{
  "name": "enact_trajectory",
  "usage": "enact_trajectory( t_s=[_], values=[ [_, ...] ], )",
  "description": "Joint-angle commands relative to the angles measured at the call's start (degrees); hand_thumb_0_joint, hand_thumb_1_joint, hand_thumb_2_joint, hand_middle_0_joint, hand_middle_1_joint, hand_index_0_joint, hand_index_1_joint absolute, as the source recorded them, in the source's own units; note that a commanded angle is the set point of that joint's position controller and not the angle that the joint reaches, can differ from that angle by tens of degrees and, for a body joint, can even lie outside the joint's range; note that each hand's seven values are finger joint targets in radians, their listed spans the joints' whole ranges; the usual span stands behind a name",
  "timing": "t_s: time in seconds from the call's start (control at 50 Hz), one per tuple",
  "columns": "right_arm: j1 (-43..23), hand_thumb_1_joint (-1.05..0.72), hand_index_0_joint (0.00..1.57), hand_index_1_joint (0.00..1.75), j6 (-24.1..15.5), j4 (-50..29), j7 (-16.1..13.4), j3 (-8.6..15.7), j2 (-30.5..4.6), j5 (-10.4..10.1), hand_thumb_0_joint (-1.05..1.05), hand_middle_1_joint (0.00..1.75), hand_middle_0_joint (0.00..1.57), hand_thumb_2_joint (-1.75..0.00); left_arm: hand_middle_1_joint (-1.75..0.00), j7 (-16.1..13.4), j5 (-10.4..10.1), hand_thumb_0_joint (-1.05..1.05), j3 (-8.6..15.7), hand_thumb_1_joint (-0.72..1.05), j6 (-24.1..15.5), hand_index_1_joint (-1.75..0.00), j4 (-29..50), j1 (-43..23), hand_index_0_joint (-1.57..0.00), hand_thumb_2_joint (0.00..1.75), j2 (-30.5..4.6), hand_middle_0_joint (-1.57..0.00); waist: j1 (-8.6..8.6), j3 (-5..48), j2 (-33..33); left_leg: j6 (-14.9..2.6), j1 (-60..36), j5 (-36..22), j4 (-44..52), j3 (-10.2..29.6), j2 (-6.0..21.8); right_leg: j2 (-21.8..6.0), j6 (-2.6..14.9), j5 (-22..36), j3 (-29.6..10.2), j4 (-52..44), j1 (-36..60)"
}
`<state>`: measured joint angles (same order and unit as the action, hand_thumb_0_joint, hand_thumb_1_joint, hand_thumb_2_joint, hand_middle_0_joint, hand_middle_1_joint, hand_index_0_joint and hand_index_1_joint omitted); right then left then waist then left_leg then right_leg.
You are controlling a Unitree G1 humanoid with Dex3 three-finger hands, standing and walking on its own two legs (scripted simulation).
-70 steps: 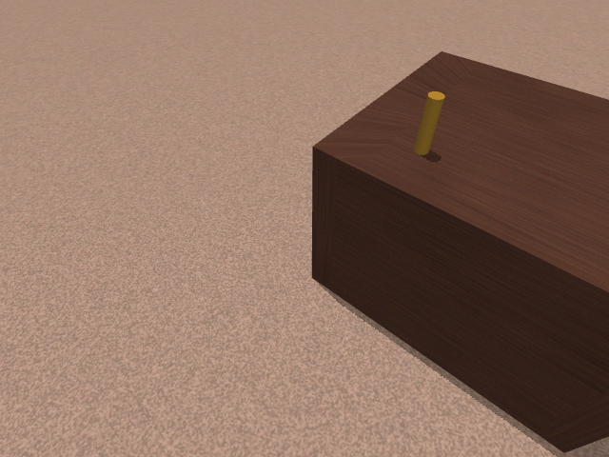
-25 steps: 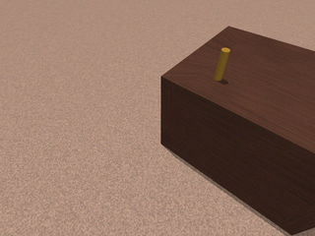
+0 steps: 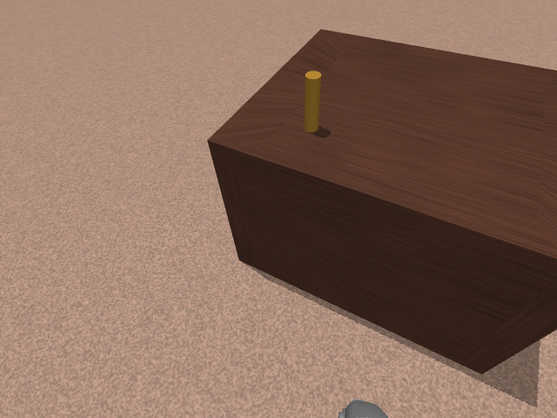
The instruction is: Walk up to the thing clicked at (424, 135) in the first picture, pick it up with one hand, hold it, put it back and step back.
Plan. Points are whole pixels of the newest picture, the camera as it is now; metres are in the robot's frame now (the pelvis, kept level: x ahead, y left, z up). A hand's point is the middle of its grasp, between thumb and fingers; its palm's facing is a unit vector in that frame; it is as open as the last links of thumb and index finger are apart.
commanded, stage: walk up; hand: left
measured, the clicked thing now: (312, 103) +0.84 -0.04 -0.03
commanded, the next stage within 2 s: none
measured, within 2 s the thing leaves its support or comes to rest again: neither
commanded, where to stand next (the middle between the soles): +0.32 -0.03 m, yaw -24 degrees
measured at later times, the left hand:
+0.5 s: hand (167, 343) +0.25 +0.24 -0.14, palm faces -0.21 -0.90 -0.37, open 7.4 cm
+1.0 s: hand (213, 251) +0.45 +0.19 -0.15, palm faces -0.38 -0.83 -0.42, open 7.4 cm
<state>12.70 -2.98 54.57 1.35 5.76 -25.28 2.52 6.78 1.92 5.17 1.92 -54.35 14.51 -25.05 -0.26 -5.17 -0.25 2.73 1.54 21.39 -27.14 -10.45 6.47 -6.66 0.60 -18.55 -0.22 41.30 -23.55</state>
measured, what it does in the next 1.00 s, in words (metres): walks ahead, turning right: right foot, then left foot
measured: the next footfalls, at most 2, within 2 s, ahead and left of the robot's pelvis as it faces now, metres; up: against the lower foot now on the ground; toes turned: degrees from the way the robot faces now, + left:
right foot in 0.04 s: +0.13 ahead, -0.16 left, +0.00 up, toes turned -6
left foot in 0.50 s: +0.34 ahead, +0.09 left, +0.00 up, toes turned -8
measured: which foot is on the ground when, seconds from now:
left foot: down 0.00-0.06, up 0.08-0.48, down 0.50-0.94, up 0.96-1.00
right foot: up 0.00-0.02, down 0.04-0.54, up 0.56-0.88, down 0.90-1.00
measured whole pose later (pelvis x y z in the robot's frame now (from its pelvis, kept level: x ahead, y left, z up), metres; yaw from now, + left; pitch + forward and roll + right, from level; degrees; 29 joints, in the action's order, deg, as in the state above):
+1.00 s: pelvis +0.26 -0.03 -0.02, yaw -20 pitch -3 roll +1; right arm 12.0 1.5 45.8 -0.1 2.2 -22.9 -0.7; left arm 0.3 1.0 1.7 -0.9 -45.4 11.5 -21.8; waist 0.8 -10.5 1.7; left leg -0.8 22.1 32.8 -57.1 -3.9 3.7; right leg 1.7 2.7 -17.9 -0.1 43.9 -23.1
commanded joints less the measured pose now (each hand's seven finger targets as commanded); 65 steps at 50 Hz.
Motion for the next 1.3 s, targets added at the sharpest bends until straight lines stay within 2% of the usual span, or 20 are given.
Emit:
enact_trajectory(
  t_s=[0.0,0.02,0.06,0.08,0.2,0.36,0.46,0.48,0.5,0.52,0.54,0.62,0.76,0.88,0.92,0.94,1.02,1.2,1.24,1.28],
  values=[
    [-7.6,-0.9,0.2,0.3,-0.6,-8.0,-0.6,2.7,-12.2,-0.2,0.0,0.3,0.2,-0.9,-0.3,-1.1,0.2,0.0,3.4,0.9,-2.4,-0.3,3.3,6.5,-0.2,0.9,-9.7,-0.2,-4.53,3.8,1.9,-9.34,16.0,1.9,-7.7,0.3,5.8,5.7,0.85,5.3,8.0,-5.1,17.4],
    [-5.9,-0.9,0.2,0.3,0.0,-8.5,-0.5,1.6,-9.2,-0.1,0.0,0.3,0.2,-0.9,-0.3,-2.2,0.1,0.0,4.8,0.9,-3.1,-0.3,1.2,14.1,-0.2,0.9,-12.7,-0.2,-7.89,7.3,-9.2,-7.99,20.3,-0.2,-23.7,-0.5,2.2,7.4,1.61,1.5,5.0,-7.8,25.4],
    [-4.2,-0.9,0.2,0.3,0.4,-11.6,0.2,0.0,-7.3,-1.6,0.0,0.3,0.2,-0.9,-0.3,-3.6,-0.5,0.0,6.0,0.9,-4.0,-0.3,4.2,15.2,-0.2,0.9,-20.5,-0.2,-6.95,4.9,-22.1,-3.2,36.8,14.9,-44.1,7.3,-7.3,-12.7,11.85,-18.7,-42.0,-31.9,23.1],
    [-5.1,-0.9,0.2,0.3,0.4,-10.9,-0.1,1.1,-11.2,-1.0,0.0,0.3,0.2,-0.9,-0.3,-3.7,-1.1,0.0,5.9,0.9,-4.0,-0.3,5.6,11.1,-0.2,0.9,-21.1,-0.2,-5.26,1.2,-14.1,-3.01,34.4,13.6,-43.8,11.5,-3.7,-15.9,15.62,-27.0,-47.3,-33.4,16.4],
    [3.6,-0.9,0.2,0.3,1.1,-7.2,0.7,0.7,-9.6,-1.7,0.0,0.3,0.2,-0.9,-0.3,-5.8,-2.1,0.0,3.0,0.9,-6.1,-0.3,8.3,5.4,-0.2,0.9,-13.2,-0.2,0.17,0.7,-5.7,-4.17,25.9,-2.0,-34.4,12.8,0.7,-5.0,10.2,4.2,-19.8,-24.5,10.6],
    [-3.5,-0.9,0.2,0.3,0.2,-13.5,1.9,1.3,-9.1,0.0,0.0,0.3,0.2,-0.9,-0.3,-6.0,-1.6,0.0,3.3,0.9,-7.8,-0.3,11.4,9.8,-0.2,0.9,-13.9,-0.2,-2.49,-1.2,-4.0,-2.33,28.2,-6.8,-16.7,11.5,0.1,-5.4,12.02,2.1,-19.0,-22.7,10.8],
    [4.6,-0.9,0.2,0.3,-1.5,-12.1,1.1,1.8,-8.2,-0.4,0.0,0.3,0.2,-0.9,-0.3,-6.9,-1.5,0.0,1.7,0.9,-7.3,-0.3,13.4,5.3,-0.2,0.9,-12.4,-0.2,3.07,3.2,-4.8,-4.91,10.3,-12.8,-4.5,8.5,-3.2,-1.8,7.74,23.0,-12.1,-7.2,5.9],
    [9.9,-0.9,0.2,0.3,-2.0,-11.0,0.6,2.6,-10.7,-0.3,0.0,0.3,0.2,-0.9,-0.3,-7.1,-1.7,0.0,0.9,0.9,-7.2,-0.3,14.1,6.1,-0.2,0.9,-9.9,-0.2,5.66,6.6,1.9,-6.4,2.5,-12.1,0.3,11.3,-2.6,2.9,5.3,25.2,-7.9,5.5,4.4],
    [14.1,-0.9,0.2,0.3,-2.5,-10.8,0.0,4.0,-15.4,0.2,0.0,0.3,0.2,-0.9,-0.3,-7.3,-2.4,0.0,-0.4,0.9,-7.3,-0.3,14.9,9.0,-0.2,0.9,-5.6,-0.2,6.79,11.1,14.0,-9.97,-6.0,-15.3,3.3,27.8,9.4,9.2,2.0,14.2,-4.8,20.2,-4.5],
    [12.8,-0.9,0.2,0.3,-2.2,-11.8,-0.2,4.0,-16.2,-0.8,0.0,0.3,0.2,-0.9,-0.3,-7.9,-2.4,0.0,-0.2,0.9,-6.7,-0.3,13.6,11.7,-0.2,0.9,-6.3,-0.2,4.39,8.9,12.8,-13.83,-5.8,-17.5,8.9,42.4,19.0,13.5,1.01,-12.1,-3.6,24.5,-11.5],
    [9.5,-0.9,0.2,0.3,-1.9,-11.7,0.1,4.3,-17.3,-2.1,0.0,0.3,0.2,-0.9,-0.3,-8.7,-1.7,0.0,0.5,0.9,-6.0,-0.3,11.7,11.9,-0.2,0.9,-10.1,-0.2,2.91,7.3,11.5,-19.86,-2.8,-13.1,7.7,45.5,22.2,9.6,1.81,-15.6,-5.7,31.3,-12.3],
    [3.9,-0.9,0.2,0.3,-1.8,-13.6,-0.7,1.7,-11.4,-1.9,0.0,0.3,0.2,-0.9,-0.3,-7.2,-2.7,0.0,0.5,0.9,-5.4,-0.3,9.7,10.8,-0.2,0.9,-9.3,-0.2,0.15,1.1,7.9,-13.07,10.7,-28.3,6.0,18.2,9.8,5.9,1.76,-5.5,-5.6,25.1,-5.1],
    [5.2,-0.9,0.2,0.3,-0.6,-14.1,-1.6,0.8,-11.3,-1.9,0.0,0.3,0.2,-0.9,-0.3,-7.2,-2.4,0.0,0.0,0.9,-4.2,-0.3,11.9,3.9,-0.2,0.9,-7.0,-0.2,1.5,4.1,11.1,-14.61,8.7,-51.0,-1.8,9.7,9.9,6.1,0.31,0.3,0.6,7.1,-0.6],
    [1.2,-0.9,0.2,0.3,1.9,-15.2,-1.7,0.0,-9.5,-3.3,0.0,0.3,0.2,-0.9,-0.3,-7.3,-0.8,0.0,1.5,0.9,-3.8,-0.3,10.8,5.0,-0.2,0.9,-9.8,-0.2,-1.98,9.2,2.8,-9.06,16.7,-26.8,-17.3,9.0,7.0,6.2,3.84,13.7,-1.4,-8.4,14.2],
    [4.1,-0.9,0.2,0.3,2.9,-15.1,-2.1,-1.5,-5.3,-3.4,0.0,0.3,0.2,-0.9,-0.3,-7.7,-0.7,0.0,2.5,0.9,-4.5,-0.3,13.0,3.3,-0.2,0.9,-14.7,-0.2,-0.68,8.8,-12.6,-4.07,28.6,13.5,-35.5,6.9,-5.7,-12.5,13.13,32.9,-29.8,-15.3,16.6],
    [1.9,-0.9,0.2,0.3,3.6,-14.5,-3.2,-0.3,-8.3,-3.1,0.0,0.3,0.2,-0.9,-0.3,-8.0,-0.9,0.0,2.1,0.9,-4.2,-0.3,13.4,1.9,-0.2,0.9,-15.4,-0.2,-1.85,8.7,-11.8,-3.75,26.5,18.9,-38.6,10.8,-4.0,-15.1,19.01,35.2,-32.3,-14.8,13.1],
    [3.9,-0.9,0.2,0.3,3.9,-10.0,-3.0,0.0,-8.8,-3.7,0.0,0.3,0.2,-0.9,-0.3,-8.5,-0.8,0.0,1.2,0.9,-3.2,-0.3,14.1,-3.5,-0.2,0.9,-11.5,-0.2,0.82,7.4,-9.4,-3.31,25.2,10.8,-38.9,11.4,-4.6,-5.0,12.43,26.9,-18.2,-12.8,8.7],
    [7.5,-0.9,0.2,0.3,1.2,-5.1,-3.1,-0.5,-7.0,-1.7,0.0,0.3,0.2,-0.9,-0.3,-7.2,-0.8,0.0,1.3,0.9,-0.9,-0.3,13.6,-5.5,-0.2,0.9,-10.9,-0.2,1.54,10.0,-8.2,-3.55,9.7,-2.2,-2.9,7.0,-7.1,-2.0,9.91,10.4,-15.2,-7.0,4.3],
    [5.1,-0.9,0.2,0.3,0.2,-5.9,-3.6,0.8,-12.2,0.3,0.0,0.3,0.2,-0.9,-0.3,-7.0,-1.8,0.0,-0.5,0.9,-0.6,-0.3,13.9,-5.5,-0.2,0.9,-4.6,-0.2,1.54,6.9,8.6,-8.29,5.2,-2.2,8.0,31.2,8.0,6.9,2.61,-0.5,-9.4,7.1,-9.1],
    [-2.3,-0.9,0.2,0.3,-0.2,-8.1,-3.3,1.8,-18.0,-0.7,0.0,0.3,0.2,-0.9,-0.3,-8.1,-0.6,0.0,1.3,0.9,-0.5,-0.3,11.8,-7.3,-0.2,0.9,-10.4,-0.2,1.64,0.9,11.5,-19.84,19.5,-3.7,10.8,43.1,21.9,7.7,0.28,-15.0,-9.6,18.3,-6.1]
  ],
)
